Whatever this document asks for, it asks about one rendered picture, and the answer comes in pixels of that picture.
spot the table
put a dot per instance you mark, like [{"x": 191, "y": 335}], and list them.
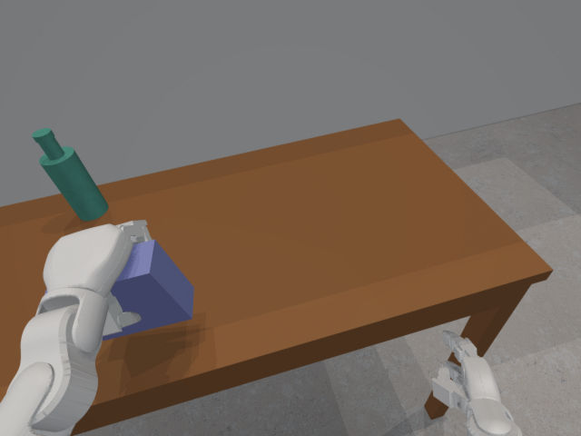
[{"x": 297, "y": 253}]

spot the sponge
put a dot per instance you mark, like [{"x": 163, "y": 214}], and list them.
[{"x": 152, "y": 285}]

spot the robot left forearm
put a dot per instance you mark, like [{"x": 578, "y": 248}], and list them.
[{"x": 56, "y": 382}]

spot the robot right hand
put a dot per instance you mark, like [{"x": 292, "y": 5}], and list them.
[{"x": 473, "y": 380}]

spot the robot left hand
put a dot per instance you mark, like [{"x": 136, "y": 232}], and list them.
[{"x": 93, "y": 259}]

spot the robot right forearm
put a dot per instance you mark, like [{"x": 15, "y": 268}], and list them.
[{"x": 486, "y": 417}]

